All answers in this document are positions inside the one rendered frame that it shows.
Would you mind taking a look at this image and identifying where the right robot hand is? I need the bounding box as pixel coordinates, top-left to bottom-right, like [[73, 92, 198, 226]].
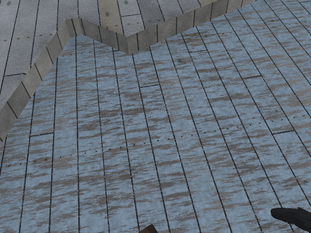
[[270, 207, 311, 233]]

